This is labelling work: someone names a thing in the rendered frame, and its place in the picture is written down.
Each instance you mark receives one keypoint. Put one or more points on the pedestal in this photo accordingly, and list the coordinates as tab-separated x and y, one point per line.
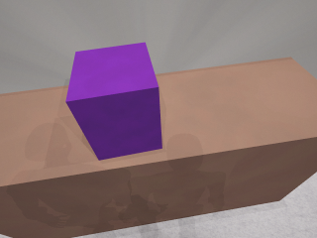
232	136

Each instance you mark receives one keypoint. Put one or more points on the carton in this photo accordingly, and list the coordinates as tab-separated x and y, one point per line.
113	94

